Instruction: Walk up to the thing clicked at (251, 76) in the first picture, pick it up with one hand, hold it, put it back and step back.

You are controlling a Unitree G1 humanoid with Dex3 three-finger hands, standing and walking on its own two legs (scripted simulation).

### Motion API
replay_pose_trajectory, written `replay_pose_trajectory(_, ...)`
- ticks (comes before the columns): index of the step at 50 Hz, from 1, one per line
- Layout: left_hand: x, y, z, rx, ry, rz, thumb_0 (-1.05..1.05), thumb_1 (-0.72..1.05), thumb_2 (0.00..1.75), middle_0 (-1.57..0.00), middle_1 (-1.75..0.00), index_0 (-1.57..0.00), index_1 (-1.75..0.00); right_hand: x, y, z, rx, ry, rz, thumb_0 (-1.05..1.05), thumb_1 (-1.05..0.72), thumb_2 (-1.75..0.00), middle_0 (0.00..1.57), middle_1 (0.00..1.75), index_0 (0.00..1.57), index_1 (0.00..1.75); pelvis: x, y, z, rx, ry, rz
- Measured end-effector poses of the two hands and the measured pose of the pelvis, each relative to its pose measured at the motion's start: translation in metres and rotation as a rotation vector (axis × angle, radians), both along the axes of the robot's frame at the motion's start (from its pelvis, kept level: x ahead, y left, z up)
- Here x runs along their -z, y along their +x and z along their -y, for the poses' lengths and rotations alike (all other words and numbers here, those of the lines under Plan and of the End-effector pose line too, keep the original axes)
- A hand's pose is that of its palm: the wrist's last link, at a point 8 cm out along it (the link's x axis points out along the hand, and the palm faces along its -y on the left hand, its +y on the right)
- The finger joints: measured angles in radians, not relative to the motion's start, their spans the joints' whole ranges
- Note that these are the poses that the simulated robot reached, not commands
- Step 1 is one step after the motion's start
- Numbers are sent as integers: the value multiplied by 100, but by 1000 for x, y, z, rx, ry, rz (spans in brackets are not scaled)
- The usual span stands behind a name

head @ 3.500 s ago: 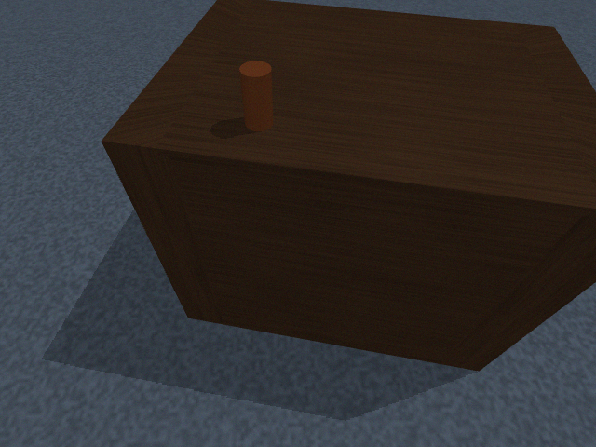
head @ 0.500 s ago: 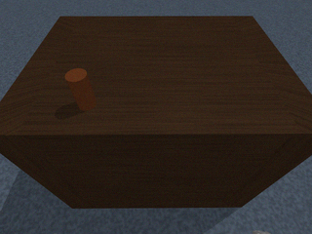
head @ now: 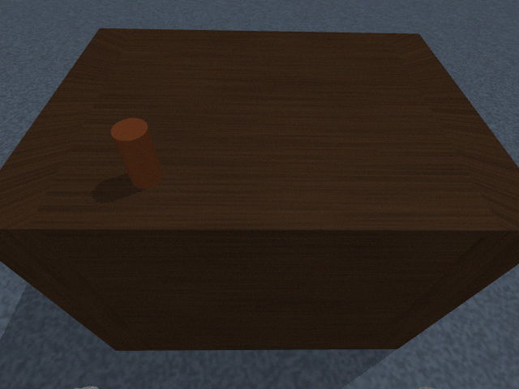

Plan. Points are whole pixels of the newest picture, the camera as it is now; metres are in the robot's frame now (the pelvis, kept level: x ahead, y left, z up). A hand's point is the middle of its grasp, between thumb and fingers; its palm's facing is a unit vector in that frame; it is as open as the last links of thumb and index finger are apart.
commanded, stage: walk up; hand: left
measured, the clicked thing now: (139, 155) +0.47 +0.21 +0.08
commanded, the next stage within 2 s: stand in 0.10 s
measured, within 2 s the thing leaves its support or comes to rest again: neither
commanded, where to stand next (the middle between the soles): +0.04 +0.01 m, yaw +0 degrees
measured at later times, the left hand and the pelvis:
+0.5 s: hand out of the picture +0.08 +0.25 -0.16, palm faces -0.03 -0.94 -0.33, open 7.4 cm; pelvis +0.01 -0.01 +0.00, yaw +0 degrees
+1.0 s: hand out of the picture +0.09 +0.25 -0.15, palm faces -0.04 -0.94 -0.34, open 7.4 cm; pelvis +0.01 -0.01 +0.00, yaw -1 degrees
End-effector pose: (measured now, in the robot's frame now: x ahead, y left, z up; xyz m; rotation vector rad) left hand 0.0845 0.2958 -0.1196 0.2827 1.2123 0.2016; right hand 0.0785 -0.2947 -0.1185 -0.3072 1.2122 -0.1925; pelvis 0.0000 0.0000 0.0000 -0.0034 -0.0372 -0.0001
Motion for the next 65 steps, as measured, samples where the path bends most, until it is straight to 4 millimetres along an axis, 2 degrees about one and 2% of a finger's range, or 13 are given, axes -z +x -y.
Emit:
replay_pose_trajectory(9,-1,-7,-1,1,12,-15,1,91,90,-21,-30,-20,-30,2,3,-2,-10,8,-2,1,-91,-90,21,30,21,30,-1,2,1,-1,2,2)
replay_pose_trajectory(20,0,-12,2,15,15,-40,1,91,90,-21,-30,-20,-30,1,-2,6,-1,0,-20,1,-91,-90,21,30,21,30,-1,4,4,3,6,-2)
replay_pose_trajectory(41,-3,6,7,41,19,-4,1,91,90,-21,-30,-20,-30,0,-3,12,13,-5,-17,1,-91,-90,21,30,21,30,-1,10,8,9,6,4)
replay_pose_trajectory(55,-2,-1,6,38,23,-34,1,91,90,-21,-30,-20,-30,2,-9,12,14,-2,-45,1,-91,-90,21,30,21,30,-1,10,9,11,6,-2)
replay_pose_trajectory(65,-1,-1,7,38,19,-39,1,90,90,-21,-30,-20,-30,1,-7,13,15,-6,-46,1,-91,-90,21,30,21,30,-1,12,8,12,5,-4)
